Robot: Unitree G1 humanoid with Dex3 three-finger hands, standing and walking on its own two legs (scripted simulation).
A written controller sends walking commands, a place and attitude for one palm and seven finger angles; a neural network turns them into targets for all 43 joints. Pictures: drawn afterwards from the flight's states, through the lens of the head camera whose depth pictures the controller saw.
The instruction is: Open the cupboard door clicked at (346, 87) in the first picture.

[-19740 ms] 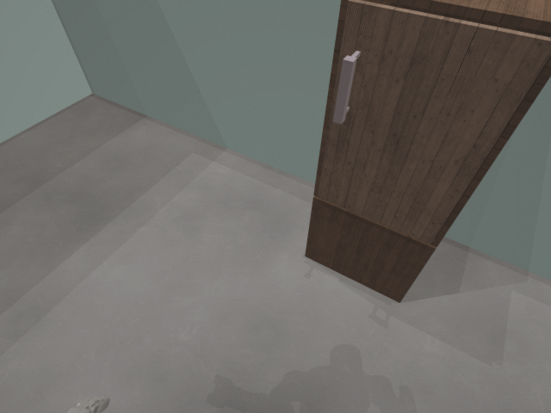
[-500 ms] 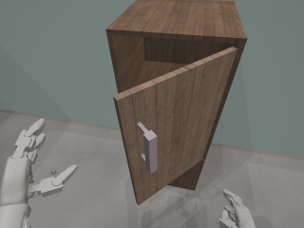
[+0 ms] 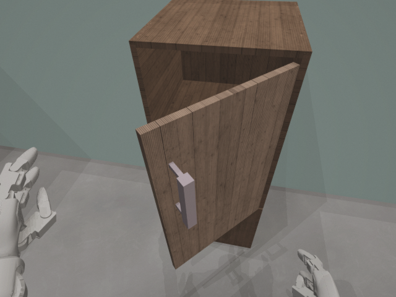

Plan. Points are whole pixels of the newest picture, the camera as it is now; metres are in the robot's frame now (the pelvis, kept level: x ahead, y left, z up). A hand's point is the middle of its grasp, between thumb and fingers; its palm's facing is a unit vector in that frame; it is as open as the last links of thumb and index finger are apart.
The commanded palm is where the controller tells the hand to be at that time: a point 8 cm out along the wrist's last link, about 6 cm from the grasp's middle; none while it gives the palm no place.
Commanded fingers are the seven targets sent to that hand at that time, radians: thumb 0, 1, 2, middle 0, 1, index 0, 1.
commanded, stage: draw the hand back to the body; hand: left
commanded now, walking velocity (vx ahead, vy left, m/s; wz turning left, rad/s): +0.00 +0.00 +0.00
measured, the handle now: (182, 196) +0.30 +0.07 +0.07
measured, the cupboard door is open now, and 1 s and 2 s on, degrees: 47 47 47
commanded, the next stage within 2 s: step back with the hand held close in 0.10 s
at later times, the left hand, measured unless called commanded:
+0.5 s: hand (47, 221) +0.18 +0.26 +0.14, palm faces +0.34 -0.81 -0.48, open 7.4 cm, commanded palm +0.12 +0.31 +0.17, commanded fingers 0.00 0.90 0.90 -0.20 -0.30 -0.20 -0.30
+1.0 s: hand out of the picture +0.07 +0.29 +0.15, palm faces +0.47 -0.77 -0.43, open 7.4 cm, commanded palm +0.01 +0.33 +0.17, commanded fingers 0.00 0.90 0.90 -0.20 -0.30 -0.20 -0.30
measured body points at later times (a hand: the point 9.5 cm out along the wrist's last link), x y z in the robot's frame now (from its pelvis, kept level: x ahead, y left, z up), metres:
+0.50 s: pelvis -0.03 +0.01 +0.00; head -0.02 +0.00 +0.45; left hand +0.16 +0.30 +0.17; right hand +0.15 -0.24 -0.08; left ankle -0.01 +0.11 -0.74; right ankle -0.02 -0.10 -0.74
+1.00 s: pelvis -0.12 +0.03 -0.03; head -0.11 +0.04 +0.42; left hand +0.04 +0.33 +0.17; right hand +0.04 -0.21 -0.11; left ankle -0.02 +0.11 -0.74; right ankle -0.02 -0.10 -0.74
